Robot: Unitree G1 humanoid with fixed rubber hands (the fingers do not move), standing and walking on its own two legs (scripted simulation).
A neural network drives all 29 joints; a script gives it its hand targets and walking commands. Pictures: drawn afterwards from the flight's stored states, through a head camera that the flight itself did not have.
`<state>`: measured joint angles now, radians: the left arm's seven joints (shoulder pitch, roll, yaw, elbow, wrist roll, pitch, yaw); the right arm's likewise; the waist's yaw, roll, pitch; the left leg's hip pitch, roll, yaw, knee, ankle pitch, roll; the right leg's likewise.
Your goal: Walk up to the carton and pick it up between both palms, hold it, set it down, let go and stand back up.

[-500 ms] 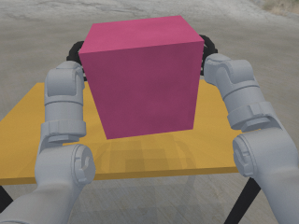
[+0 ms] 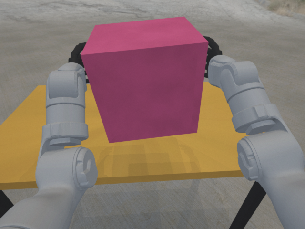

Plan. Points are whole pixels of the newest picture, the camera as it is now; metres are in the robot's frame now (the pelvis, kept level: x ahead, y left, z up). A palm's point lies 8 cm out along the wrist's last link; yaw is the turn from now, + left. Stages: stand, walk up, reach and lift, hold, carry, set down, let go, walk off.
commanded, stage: hold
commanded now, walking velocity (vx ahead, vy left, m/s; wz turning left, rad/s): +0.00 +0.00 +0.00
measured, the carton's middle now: (146, 79) +0.40 +0.01 +0.27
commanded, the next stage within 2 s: none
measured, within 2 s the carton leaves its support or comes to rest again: neither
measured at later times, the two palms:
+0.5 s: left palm (77, 73) +0.38 +0.17 +0.30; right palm (213, 65) +0.37 -0.15 +0.31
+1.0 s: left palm (77, 72) +0.38 +0.17 +0.30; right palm (213, 66) +0.37 -0.15 +0.31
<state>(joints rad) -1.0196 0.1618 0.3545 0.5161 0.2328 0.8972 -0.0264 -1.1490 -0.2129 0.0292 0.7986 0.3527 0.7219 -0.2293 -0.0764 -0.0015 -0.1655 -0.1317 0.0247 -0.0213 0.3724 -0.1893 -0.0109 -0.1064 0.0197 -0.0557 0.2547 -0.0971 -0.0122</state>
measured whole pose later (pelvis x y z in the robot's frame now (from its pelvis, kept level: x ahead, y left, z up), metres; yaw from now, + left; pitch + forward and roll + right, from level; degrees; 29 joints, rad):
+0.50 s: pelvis +0.00 +0.00 +0.00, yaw +0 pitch -3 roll -1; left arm -1.02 0.16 0.35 0.53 0.23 0.89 -0.02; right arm -1.15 -0.21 0.03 0.81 0.35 0.72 -0.23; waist -0.08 0.00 -0.16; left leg -0.14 0.02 -0.02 0.37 -0.19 -0.01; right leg -0.11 0.02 -0.06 0.26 -0.10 -0.01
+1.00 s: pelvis +0.00 +0.00 +0.00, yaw +0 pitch -3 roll -1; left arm -1.02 0.16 0.36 0.51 0.23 0.90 -0.03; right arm -1.15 -0.21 0.03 0.80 0.36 0.72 -0.23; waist -0.08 0.00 -0.16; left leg -0.13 0.03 -0.02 0.37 -0.19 -0.01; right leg -0.10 0.02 -0.05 0.25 -0.10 -0.01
